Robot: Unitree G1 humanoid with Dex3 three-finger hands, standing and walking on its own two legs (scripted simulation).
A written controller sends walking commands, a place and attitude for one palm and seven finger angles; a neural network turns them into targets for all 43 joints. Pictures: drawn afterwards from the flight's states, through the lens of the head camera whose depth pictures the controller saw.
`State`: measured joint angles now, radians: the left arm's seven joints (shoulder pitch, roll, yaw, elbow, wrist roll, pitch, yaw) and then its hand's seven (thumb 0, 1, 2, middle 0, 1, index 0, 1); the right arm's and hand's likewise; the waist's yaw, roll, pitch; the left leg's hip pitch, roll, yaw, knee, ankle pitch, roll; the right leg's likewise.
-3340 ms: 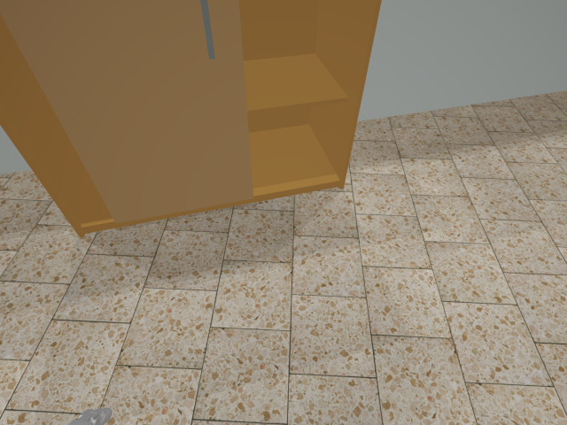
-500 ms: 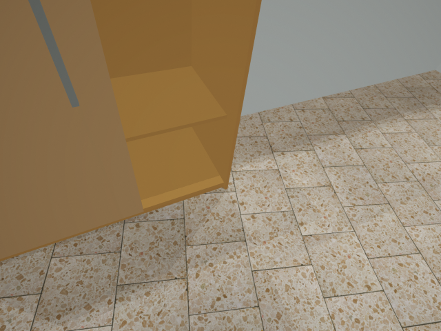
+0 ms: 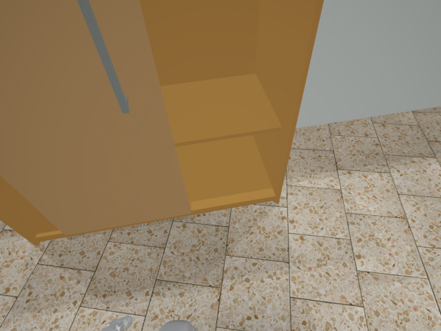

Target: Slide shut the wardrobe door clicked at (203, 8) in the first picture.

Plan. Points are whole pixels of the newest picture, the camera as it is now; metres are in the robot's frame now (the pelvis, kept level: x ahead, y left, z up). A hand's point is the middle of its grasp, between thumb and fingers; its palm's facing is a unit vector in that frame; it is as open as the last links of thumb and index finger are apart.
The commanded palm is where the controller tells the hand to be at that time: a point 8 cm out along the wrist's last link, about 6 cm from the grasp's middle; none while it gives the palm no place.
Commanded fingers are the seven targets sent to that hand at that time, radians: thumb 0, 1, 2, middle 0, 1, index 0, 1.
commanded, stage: turn to face it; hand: left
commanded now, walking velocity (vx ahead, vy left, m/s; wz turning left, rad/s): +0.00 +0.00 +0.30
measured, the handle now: (108, 58) +0.71 +0.31 +0.15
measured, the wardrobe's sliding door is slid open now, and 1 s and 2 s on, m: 0.46 0.46 0.46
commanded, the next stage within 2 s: take the last steps up to it in 0.18 s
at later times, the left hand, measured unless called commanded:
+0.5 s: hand out of the picture -0.03 +0.24 -0.17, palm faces +0.18 -0.96 -0.23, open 7.4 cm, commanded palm none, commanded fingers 0.00 0.90 0.90 -0.20 -0.30 -0.20 -0.30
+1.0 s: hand out of the picture +0.02 +0.17 -0.17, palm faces +0.27 -0.95 -0.14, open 7.3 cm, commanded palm none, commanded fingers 0.00 0.90 0.90 -0.20 -0.30 -0.20 -0.30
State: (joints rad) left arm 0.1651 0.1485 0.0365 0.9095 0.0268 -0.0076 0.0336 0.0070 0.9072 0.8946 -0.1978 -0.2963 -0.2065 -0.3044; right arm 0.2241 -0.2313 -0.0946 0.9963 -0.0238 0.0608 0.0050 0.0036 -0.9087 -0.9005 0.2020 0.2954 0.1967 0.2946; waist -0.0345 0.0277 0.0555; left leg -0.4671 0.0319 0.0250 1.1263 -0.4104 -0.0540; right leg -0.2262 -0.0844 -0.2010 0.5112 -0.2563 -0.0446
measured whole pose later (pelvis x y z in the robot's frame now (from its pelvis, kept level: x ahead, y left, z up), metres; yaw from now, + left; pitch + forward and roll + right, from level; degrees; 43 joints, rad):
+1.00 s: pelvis +0.12 +0.04 +0.00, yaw +11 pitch -1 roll -1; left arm 0.43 0.09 0.02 1.13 0.03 -0.07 0.02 0.01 0.91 0.89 -0.20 -0.30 -0.21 -0.30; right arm 0.25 -0.17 -0.07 1.08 -0.02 0.00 0.02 0.01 -0.92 -0.90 0.20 0.30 0.20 0.29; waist 0.01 0.02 0.04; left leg -0.53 0.10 0.07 0.83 -0.20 0.00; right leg 0.00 -0.02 -0.15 0.30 -0.28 -0.01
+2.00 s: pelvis +0.25 +0.15 -0.02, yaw +9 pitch -2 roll +0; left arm 0.24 0.20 0.03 0.97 0.03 0.05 0.05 0.01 0.91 0.89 -0.20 -0.30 -0.21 -0.30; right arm 0.22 -0.20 -0.05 0.91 -0.02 0.03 -0.02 0.00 -0.91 -0.90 0.20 0.30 0.20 0.29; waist 0.00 -0.01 0.05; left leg -0.25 0.00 0.08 0.66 -0.38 0.04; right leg -0.38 -0.08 -0.02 0.65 -0.29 -0.01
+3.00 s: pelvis +0.28 +0.14 +0.00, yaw +10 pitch -2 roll +0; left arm 0.26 0.16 -0.01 1.09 0.01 -0.02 0.04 0.01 0.92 0.89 -0.20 -0.30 -0.20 -0.30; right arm 0.29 -0.15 0.00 1.13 -0.01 -0.03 -0.03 0.00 -0.91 -0.90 0.20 0.30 0.20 0.29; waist -0.01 0.01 0.03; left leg -0.08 0.00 0.06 0.41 -0.30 0.01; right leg -0.22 -0.02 0.02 0.45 -0.19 0.02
